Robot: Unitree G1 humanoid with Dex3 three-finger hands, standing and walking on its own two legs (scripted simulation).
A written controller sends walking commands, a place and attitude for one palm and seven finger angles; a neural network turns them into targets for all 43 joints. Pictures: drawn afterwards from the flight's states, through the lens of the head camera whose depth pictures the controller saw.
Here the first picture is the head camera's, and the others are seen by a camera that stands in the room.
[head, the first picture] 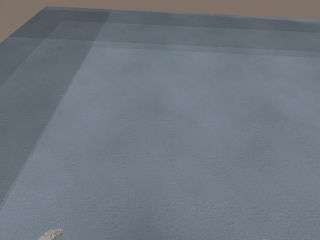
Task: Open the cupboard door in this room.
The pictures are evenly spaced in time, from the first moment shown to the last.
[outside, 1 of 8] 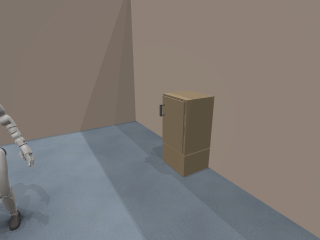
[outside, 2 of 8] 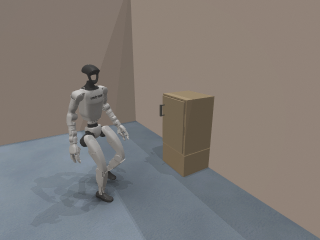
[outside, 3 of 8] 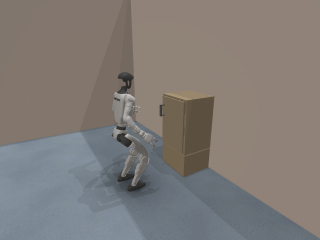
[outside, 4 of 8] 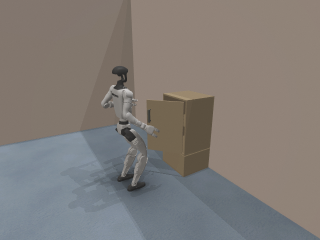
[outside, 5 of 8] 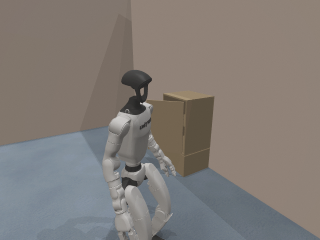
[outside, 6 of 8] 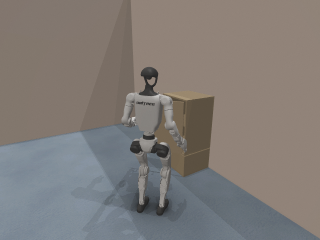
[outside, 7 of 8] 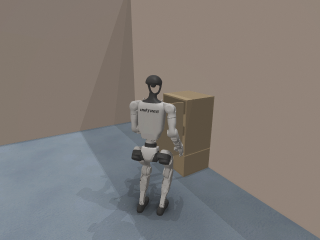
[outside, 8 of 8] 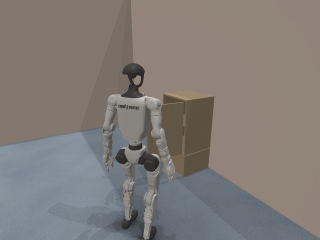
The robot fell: no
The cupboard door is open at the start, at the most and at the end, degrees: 0 84 84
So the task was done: yes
